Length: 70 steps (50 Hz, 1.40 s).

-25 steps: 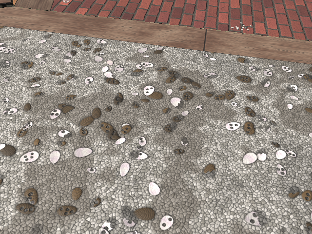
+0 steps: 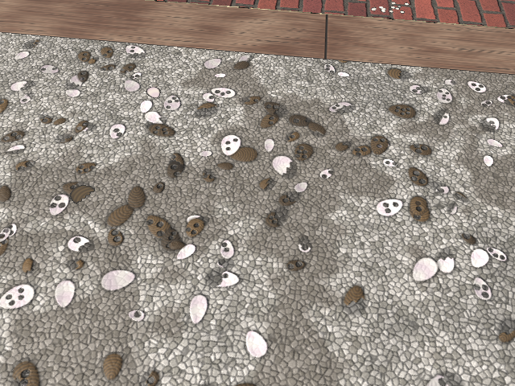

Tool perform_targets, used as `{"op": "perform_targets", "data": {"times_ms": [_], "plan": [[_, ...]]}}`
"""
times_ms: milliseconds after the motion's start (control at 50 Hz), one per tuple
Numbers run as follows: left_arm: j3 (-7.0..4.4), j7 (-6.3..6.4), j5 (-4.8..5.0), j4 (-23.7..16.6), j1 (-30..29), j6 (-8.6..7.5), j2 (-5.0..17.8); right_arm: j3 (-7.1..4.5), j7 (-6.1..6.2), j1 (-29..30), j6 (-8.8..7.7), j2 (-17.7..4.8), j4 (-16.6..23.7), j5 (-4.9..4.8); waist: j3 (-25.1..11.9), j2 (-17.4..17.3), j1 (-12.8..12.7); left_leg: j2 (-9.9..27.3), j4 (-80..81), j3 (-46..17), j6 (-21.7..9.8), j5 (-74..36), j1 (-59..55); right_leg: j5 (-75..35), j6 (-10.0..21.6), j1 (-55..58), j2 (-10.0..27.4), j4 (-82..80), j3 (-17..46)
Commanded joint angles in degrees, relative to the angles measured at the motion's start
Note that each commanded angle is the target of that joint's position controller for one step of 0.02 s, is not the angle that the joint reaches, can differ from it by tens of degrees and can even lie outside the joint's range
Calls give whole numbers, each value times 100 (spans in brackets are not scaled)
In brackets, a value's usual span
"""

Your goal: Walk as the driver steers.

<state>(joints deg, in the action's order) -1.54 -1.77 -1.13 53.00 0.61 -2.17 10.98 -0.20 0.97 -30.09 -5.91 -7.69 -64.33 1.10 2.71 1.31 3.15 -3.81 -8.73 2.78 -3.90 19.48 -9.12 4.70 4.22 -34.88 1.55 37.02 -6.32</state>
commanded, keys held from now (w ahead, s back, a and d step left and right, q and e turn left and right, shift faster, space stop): w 0.82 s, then w+e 0.18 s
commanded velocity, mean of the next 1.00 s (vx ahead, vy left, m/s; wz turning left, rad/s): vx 0.49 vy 0.00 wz -0.03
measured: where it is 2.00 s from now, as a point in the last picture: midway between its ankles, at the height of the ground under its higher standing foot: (272, 222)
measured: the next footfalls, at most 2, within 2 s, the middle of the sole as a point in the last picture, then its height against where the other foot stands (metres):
right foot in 0.08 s outside the picture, level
left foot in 0.62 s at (217, 354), level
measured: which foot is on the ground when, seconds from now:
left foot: down 0.00-0.08, up 0.10-0.60, down 0.62-1.00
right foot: up 0.00-0.06, down 0.08-0.64, up 0.66-1.00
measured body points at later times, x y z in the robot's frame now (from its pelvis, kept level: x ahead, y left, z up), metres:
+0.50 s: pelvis +0.29 -0.01 +0.01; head +0.32 -0.02 +0.46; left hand +0.20 +0.21 -0.13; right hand +0.45 -0.23 -0.12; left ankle +0.46 +0.12 -0.69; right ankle +0.18 -0.07 -0.73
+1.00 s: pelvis +0.57 +0.03 +0.01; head +0.59 +0.03 +0.46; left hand +0.70 +0.25 -0.13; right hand +0.50 -0.21 -0.13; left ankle +0.50 +0.09 -0.73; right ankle +0.71 -0.13 -0.67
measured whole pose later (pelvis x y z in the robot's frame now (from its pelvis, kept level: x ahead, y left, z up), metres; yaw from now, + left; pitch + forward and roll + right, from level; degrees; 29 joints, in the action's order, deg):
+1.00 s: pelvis +0.57 +0.03 +0.01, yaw -3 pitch +0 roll +1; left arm -2.8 -1.9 -1.3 53.4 7.5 -1.7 11.5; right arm -2.4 0.3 -25.1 -6.0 -10.0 -60.7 1.1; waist 2.1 2.3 1.6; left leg -4.8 -10.6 8.3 -4.9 12.9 -1.8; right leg 2.0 2.9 -37.3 5.0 46.5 0.0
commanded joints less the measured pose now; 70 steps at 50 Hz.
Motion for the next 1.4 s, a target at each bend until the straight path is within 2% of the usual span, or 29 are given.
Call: {"op": "perform_targets", "data": {"times_ms": [20,60,80,100,120,140,160,200,240,320,520,580,620,640,660,680,700,740,860,1060,1120,1160,1180,1200,1220,1240,1280,1340,1400], "plan": [[-109,91,16,-274,168,-107,446,-173,57,-63,-64,-964,123,8,168,-753,-480,1525,-824,-315,-457,-6080,401,181,323,1001,-415,-364,-205],[-268,181,9,242,1771,-194,686,-222,60,137,-9,-1082,161,2,-648,-649,-1156,1396,-2721,-161,-337,-6185,545,76,552,2666,-553,-886,-125],[-388,238,-125,442,2622,-225,1036,-183,24,96,0,-941,265,-37,-1186,-318,-1410,1168,-4231,-54,-298,-4456,1575,769,768,3999,334,-988,818],[-518,223,-259,421,2886,-213,1581,-70,-65,-628,25,-191,369,-197,-1870,955,-947,99,-6606,99,-80,312,3638,1167,1630,5529,2169,-1369,3818],[-509,152,4,408,2482,-132,1382,-228,-73,-293,51,-776,360,-107,-1822,401,-953,26,-7276,-600,-171,756,4319,2044,1769,5171,2114,-2229,4848],[-416,144,72,282,1751,-145,1059,-268,-76,364,46,-873,607,-49,-745,222,-686,430,-7121,-609,-223,196,4689,2304,1518,4254,1948,-2406,3839],[-320,118,59,234,1424,-207,677,-271,-92,735,15,-839,699,-15,-279,-131,-587,631,-6756,-593,-235,-200,4514,1710,1323,3448,1702,-2623,3194],[-190,162,27,400,1449,-310,294,-270,-132,680,130,-617,673,100,12,-123,-208,865,-6160,-590,-146,-377,3846,571,970,2495,1222,-2793,2191],[-168,188,24,549,1774,-407,328,-257,-185,603,253,-440,662,130,1,-28,-93,889,-5832,-473,-45,-401,3680,-171,912,2340,1065,-2841,1743],[-177,192,46,636,2206,-439,565,-280,-243,1588,369,-569,1039,129,267,85,-186,1050,-4971,-202,151,-1092,4442,-563,847,2514,891,-3087,1254],[-118,272,-17,863,3108,-390,590,-205,-255,3384,275,-585,1702,11,384,261,-670,652,-2554,244,21,-1748,4525,-2358,692,4037,1003,-2653,823],[-160,319,-49,850,2860,-375,735,-297,-190,2771,196,-752,1580,21,73,355,-284,292,-2212,353,-275,-1056,3536,-4183,568,4265,1087,-1742,676],[-157,304,1,797,2675,-344,747,-463,-91,1047,97,-1039,1026,110,-801,183,435,317,-1709,194,-574,-1327,1392,-3827,386,3549,799,238,438],[-61,256,150,575,2801,-353,402,-613,-28,132,72,-1595,885,263,-1591,-558,602,1799,-1639,-1583,-1000,-822,-288,-1554,205,1991,347,2135,156],[-101,206,270,596,3286,-349,294,-691,-98,133,162,-1782,851,147,-2180,-1502,321,2892,-847,-4159,-1722,-753,-1099,2469,72,487,-678,3946,372],[-203,232,116,531,2764,-307,675,-628,-143,814,211,-1527,962,1,-1403,-556,110,2585,-707,-3581,-1507,-345,-424,2079,167,-42,-231,4164,943],[-194,206,72,377,2271,-336,582,-523,-161,1317,186,-1157,1044,-31,-668,-330,7,2386,-509,-2814,-1345,-465,428,1626,166,-138,-25,3924,941],[-203,166,-36,326,2071,-271,402,-380,-134,1505,96,-702,932,-9,-82,-254,-340,1872,-183,-1835,-935,-1266,1510,1231,113,298,300,3193,928],[-194,23,-91,131,1570,10,257,-377,-80,853,-64,-939,662,-15,130,-397,-486,1549,221,-821,-791,-2057,1735,526,-166,-8,447,2337,676],[-75,-44,-29,-563,-182,-43,191,-307,44,81,-79,-899,471,22,440,-474,-45,1646,40,397,-429,-3578,560,-405,88,-170,124,-16,92],[-144,-23,-58,-578,78,-65,302,-348,125,204,-29,-1091,482,39,186,-613,-268,1778,-854,680,-358,-5707,86,324,398,376,-242,-261,-217],[-266,14,-73,-322,1013,-92,495,-398,143,330,58,-1250,536,62,-377,-720,-656,1797,-2354,838,-316,-6647,59,766,677,1370,-639,-448,-371],[-373,34,-131,-82,1823,-128,684,-411,126,422,95,-1301,618,26,-791,-603,-1031,1706,-3585,947,-204,-5958,642,571,878,2515,-654,-884,-147],[-547,99,-207,20,2583,-135,1213,-375,84,519,78,-1168,869,-10,-1395,-21,-1332,1473,-5454,1012,-47,-3763,1949,919,1282,3885,539,-1025,1425],[-647,101,-94,-101,2342,-52,1612,-346,-45,402,22,-804,1221,-135,-1826,1344,-877,4,-7526,488,254,1049,4330,701,2240,5262,1947,-1896,4786],[-623,103,32,-105,2159,22,1517,-393,-78,1017,-32,-1155,1354,-32,-1424,235,-906,405,-7593,-483,152,617,5044,670,2079,4992,1759,-2087,4378],[-482,136,41,-128,1619,1,966,-370,-91,1350,-128,-1056,1470,-70,-325,-436,-517,857,-6662,-479,170,-147,4876,-327,1599,3547,1384,-2312,3116],[-393,193,120,-186,1435,-156,834,-366,-51,1148,206,-915,1499,139,-198,-316,-113,937,-5899,-427,470,-35,3991,-3041,1299,2570,829,-2161,2039],[-442,184,107,-185,1685,-184,1117,-351,-51,1354,383,-866,1679,123,-327,-73,-104,795,-5302,-237,649,-379,4059,-4320,1109,2496,505,-1929,1634]]}}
